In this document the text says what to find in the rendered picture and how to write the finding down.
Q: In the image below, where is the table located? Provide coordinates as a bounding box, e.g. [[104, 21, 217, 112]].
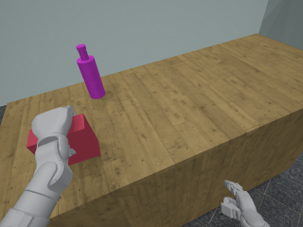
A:
[[0, 33, 303, 227]]

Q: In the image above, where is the right robot forearm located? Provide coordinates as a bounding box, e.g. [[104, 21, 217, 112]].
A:
[[241, 210, 270, 227]]

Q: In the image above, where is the right robot hand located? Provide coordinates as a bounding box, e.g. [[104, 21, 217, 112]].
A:
[[221, 180, 257, 222]]

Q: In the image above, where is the left robot hand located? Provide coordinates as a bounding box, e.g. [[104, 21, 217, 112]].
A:
[[31, 105, 77, 157]]

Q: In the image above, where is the sponge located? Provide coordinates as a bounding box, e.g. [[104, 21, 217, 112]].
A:
[[27, 113, 100, 166]]

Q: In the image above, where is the left robot forearm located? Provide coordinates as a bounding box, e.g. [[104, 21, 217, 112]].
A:
[[0, 132, 73, 227]]

